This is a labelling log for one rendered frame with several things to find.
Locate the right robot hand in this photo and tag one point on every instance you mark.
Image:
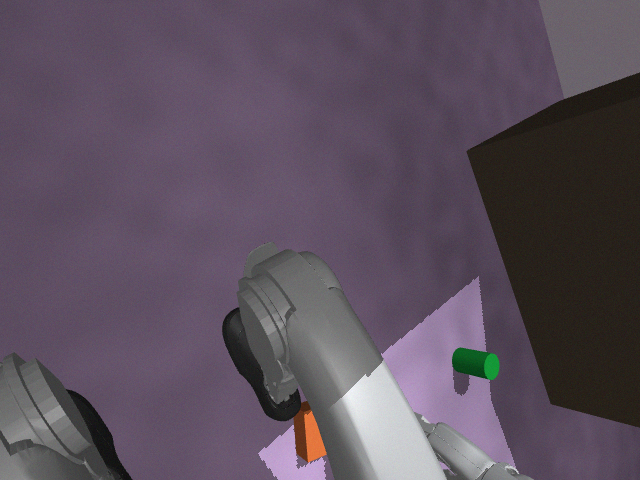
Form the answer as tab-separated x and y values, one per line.
465	459

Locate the right robot arm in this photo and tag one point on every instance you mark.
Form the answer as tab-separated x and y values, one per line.
504	471

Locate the right robot foot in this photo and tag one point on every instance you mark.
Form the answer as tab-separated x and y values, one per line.
237	345

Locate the left robot foot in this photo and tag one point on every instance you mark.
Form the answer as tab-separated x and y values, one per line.
101	436

